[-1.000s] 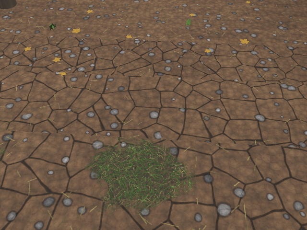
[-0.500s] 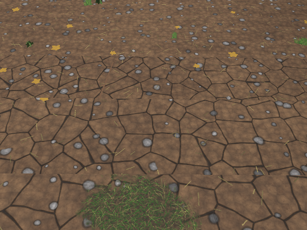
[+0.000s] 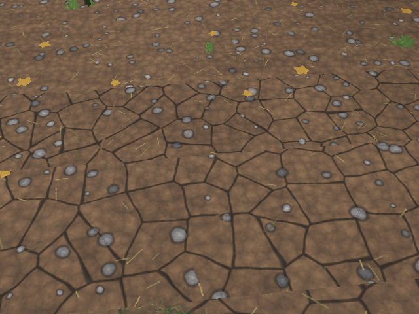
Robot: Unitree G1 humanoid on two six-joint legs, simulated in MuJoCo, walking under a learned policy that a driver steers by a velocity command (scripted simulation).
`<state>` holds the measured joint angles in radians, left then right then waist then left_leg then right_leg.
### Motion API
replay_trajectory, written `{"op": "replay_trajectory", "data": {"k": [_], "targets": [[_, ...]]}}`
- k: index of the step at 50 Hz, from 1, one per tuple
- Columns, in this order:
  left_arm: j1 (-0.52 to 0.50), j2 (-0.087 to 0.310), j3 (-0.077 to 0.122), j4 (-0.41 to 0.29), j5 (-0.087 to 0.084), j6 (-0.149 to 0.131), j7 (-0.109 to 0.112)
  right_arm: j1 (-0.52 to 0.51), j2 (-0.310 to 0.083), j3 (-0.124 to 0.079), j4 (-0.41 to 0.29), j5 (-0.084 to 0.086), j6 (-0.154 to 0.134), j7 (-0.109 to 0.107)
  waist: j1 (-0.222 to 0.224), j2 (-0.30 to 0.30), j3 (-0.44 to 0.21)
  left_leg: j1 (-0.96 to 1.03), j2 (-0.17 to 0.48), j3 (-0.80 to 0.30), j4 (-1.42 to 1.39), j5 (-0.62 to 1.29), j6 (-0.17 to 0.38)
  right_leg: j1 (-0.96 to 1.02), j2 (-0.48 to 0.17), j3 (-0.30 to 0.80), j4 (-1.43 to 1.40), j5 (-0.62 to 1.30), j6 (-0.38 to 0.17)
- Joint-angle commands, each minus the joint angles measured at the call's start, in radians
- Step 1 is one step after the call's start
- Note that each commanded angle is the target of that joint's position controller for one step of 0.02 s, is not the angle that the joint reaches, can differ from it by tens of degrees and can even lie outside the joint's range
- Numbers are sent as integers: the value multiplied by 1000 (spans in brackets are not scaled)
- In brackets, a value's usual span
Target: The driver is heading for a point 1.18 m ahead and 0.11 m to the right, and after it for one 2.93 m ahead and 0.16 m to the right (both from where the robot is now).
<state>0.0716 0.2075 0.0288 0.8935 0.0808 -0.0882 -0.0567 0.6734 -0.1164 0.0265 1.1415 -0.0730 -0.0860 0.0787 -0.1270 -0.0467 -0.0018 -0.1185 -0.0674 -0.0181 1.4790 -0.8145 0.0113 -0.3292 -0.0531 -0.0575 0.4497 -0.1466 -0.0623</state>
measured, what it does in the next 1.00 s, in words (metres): goes down: left foot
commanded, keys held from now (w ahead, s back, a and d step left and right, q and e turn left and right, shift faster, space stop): w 1.00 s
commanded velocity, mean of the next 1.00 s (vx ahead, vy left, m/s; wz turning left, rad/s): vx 0.50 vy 0.00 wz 0.00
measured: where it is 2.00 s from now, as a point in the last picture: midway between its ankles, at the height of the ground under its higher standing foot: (193, 179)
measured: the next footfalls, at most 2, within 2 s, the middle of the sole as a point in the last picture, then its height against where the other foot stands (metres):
left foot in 0.36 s outside the picture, level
right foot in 1.08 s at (228, 248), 0.16 m lower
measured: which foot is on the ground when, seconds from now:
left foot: up 0.00-0.34, down 0.36-1.00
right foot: down 0.00-0.38, up 0.40-1.00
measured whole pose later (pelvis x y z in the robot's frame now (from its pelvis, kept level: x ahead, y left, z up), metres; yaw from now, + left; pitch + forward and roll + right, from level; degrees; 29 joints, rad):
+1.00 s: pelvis +0.58 +0.02 -0.07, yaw +0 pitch +0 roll +3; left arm 0.05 0.17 -0.02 0.83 0.10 -0.04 -0.07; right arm 0.72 -0.07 0.05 1.12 -0.07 -0.12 0.01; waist -0.19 -0.06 0.01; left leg -0.04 -0.06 0.04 0.78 -0.74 0.03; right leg -0.53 -0.12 0.02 0.46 0.33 -0.02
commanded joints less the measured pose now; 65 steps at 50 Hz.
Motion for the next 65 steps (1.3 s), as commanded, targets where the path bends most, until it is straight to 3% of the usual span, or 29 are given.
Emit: {"op": "replay_trajectory", "data": {"k": [1, 2, 3, 4, 6, 10, 15, 17, 19, 20, 21, 23, 25, 27, 29, 33, 37, 42, 49, 52, 54, 55, 56, 57, 58, 59, 61, 63, 65], "targets": [[569, 218, 74, 132, 8, 27, 17, -266, -104, -23, -201, 34, -34, 29, 307, 43, -76, -953, 88, -42, 267, 187, 22, 847, -347, 390, -23, 394, -302], [409, 167, 54, 84, 5, 32, 16, -307, -155, -44, -222, 22, -43, 7, 233, 48, -11, -823, 144, -34, 175, 225, 42, 576, -325, 349, -107, 308, -299], [300, 44, 11, 40, -5, 10, 25, -331, -135, -46, -230, -12, -51, -23, 147, 65, 38, -721, 200, -85, -140, 451, 72, 368, -282, 302, -180, 366, -278], [252, -1, -8, 22, -10, -6, 22, -342, -62, -33, -210, -27, -41, -30, 108, 56, 109, -576, 225, -66, -349, 557, 91, 142, -247, 234, -271, 401, -274], [297, 30, 2, 52, -32, -24, 21, -319, -20, -27, -202, -25, -7, -24, 79, 1, 77, -457, 212, -11, -519, 556, 73, 64, -208, 203, -325, 305, -275], [246, 107, 33, 50, -16, -40, -23, -449, -52, 0, -268, -2, 16, -18, 73, 23, 57, -377, 186, -30, -806, 790, 65, 63, -212, 162, -296, 439, -232], [359, 105, 29, 85, 15, -19, -24, -663, -188, -36, -321, 8, -3, -21, 135, 7, 72, -350, 112, 29, -845, 898, 86, 170, -166, 96, -204, 332, -153], [359, 143, 41, 78, 4, -13, -18, -663, -234, -58, -325, 13, -11, -25, 106, 8, 71, -213, 70, 84, -861, 833, 107, 163, -151, 71, -142, 381, -116], [373, 133, 44, 64, 4, -22, -17, -398, -349, -106, -252, 40, -35, -37, 23, 109, -111, 230, 105, 10, -830, 1001, 197, 26, -29, -31, 227, 349, -10], [606, -30, -7, 88, 32, -28, -31, -155, -363, -100, -216, 43, -26, -37, 33, 332, -416, 712, 372, -439, -941, 1000, 452, -235, 108, -13, 563, -302, 71], [427, 29, 6, 60, -13, -30, -42, -9, -309, -95, -163, 9, -33, -36, -75, 247, -307, 674, 406, -679, -1138, 653, 419, -459, 149, 93, 841, -520, 39], [265, 90, 18, 32, -23, -23, 12, -252, -267, -96, -187, 30, -54, -50, 5, 86, -12, 224, 360, -512, -1217, 464, 310, -462, 15, 165, 878, -316, -19], [271, 20, -7, 20, 20, -20, 44, -347, -164, -64, -190, 32, -48, -59, 90, 51, -4, -4, 352, -408, -1262, 608, 318, -305, -71, 190, 795, -183, -24], [265, -14, -11, 14, 15, -6, 47, -385, -108, -51, -197, 24, -52, -61, 124, 38, -3, -93, 316, -323, -1318, 638, 289, -254, -92, 180, 709, -160, -4], [205, 9, -4, -11, 1, 3, 38, -350, -115, -54, -181, 22, -66, -55, 107, 42, 32, -111, 279, -226, -1348, 667, 272, -288, -89, 155, 573, -102, 28], [223, -14, -14, -11, 29, 30, 1, -207, -137, -61, -114, -22, -64, -33, 96, 73, 58, -205, 231, -126, -1259, 648, 275, -285, -72, 117, 547, 242, 32], [46, 27, -9, -85, 10, 18, 16, -14, -82, -27, -35, -24, -72, -63, 18, 65, 77, 137, 300, -230, -1136, 677, 304, -631, -99, 208, 344, 440, 61], [-51, -1, -24, -128, 26, 32, 3, 71, -36, 13, -28, -16, -48, -39, -14, 79, 139, -91, 249, -187, -1029, 547, 283, -400, -74, 112, 202, 574, 46], [-208, 1, -42, -160, 13, 35, -14, 160, -77, -5, -10, 13, -30, -76, -80, 75, 218, 34, 246, -240, -880, 538, 234, -356, -90, 84, -54, 459, 37], [-162, 64, -26, -100, 10, 27, -9, 97, -121, -19, -28, 30, -10, -71, -38, 54, 181, -24, 216, -201, -790, 574, 174, -92, -95, 68, -133, 470, 27], [145, 155, 18, 19, -21, 14, 17, 44, -177, -38, -42, 14, 12, -46, 114, -37, 66, -111, 125, -82, -484, 768, 102, 339, -48, -42, -239, 621, 9], [478, 184, 39, 112, -13, 12, 27, 145, -107, -21, 16, -43, 27, 6, 203, -90, -117, -364, 104, -24, -214, 672, 21, 834, -115, 3, -58, 802, -73], [666, 273, 64, 137, -20, 13, 3, 310, 27, 13, 14, -31, 18, 28, 182, -250, -479, -531, -7, -14, 305, 13, -48, 1279, -334, 207, 326, 1282, -358], [726, 237, 61, 174, 11, 19, -13, 41, -91, -15, -94, 8, 2, 40, 305, -137, -436, -768, -39, -38, 523, -73, -61, 1261, -373, 372, 216, 1051, -390], [610, 251, 74, 157, 4, 18, -6, -186, -134, -35, -199, 29, -19, 32, 294, -61, -224, -988, 15, -12, 478, 38, -36, 1050, -368, 379, 70, 579, -323], [429, 158, 48, 91, 4, 17, 4, -277, -139, -33, -223, 23, -32, 15, 243, 83, -73, -921, 137, -46, 269, 222, 26, 728, -351, 319, -65, 248, -266], [277, 32, -2, 29, 5, -5, 15, -294, -99, -36, -223, -10, -42, -34, 101, 60, 54, -653, 229, -92, -127, 505, 69, 253, -281, 259, -185, 385, -263], [291, 23, -4, 29, -29, -27, 24, -295, -33, -29, -207, -24, -18, -30, 79, 32, 85, -536, 247, -52, -406, 595, 79, 88, -243, 203, -310, 291, -276], [234, 56, 4, 23, -29, -46, 13, -342, -48, -22, -240, -12, -1, -20, 46, 15, 80, -437, 238, -39, -636, 649, 64, 27, -223, 177, -321, 348, -268]]}}
Velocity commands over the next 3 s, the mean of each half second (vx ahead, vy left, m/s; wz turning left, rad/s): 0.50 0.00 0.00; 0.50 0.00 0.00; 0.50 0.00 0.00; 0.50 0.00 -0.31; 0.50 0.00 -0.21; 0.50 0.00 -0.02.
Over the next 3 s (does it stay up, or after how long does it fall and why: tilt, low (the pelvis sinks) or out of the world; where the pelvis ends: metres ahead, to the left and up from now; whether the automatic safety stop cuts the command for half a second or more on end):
stays up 1.68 -0.23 -0.33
